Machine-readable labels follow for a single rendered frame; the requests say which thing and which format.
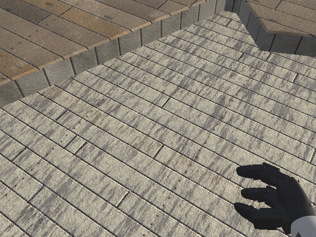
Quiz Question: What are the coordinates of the right robot hand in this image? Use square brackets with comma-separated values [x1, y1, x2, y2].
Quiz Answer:
[234, 162, 316, 235]

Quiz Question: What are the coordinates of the right robot forearm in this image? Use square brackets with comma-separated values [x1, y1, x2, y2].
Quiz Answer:
[290, 215, 316, 237]

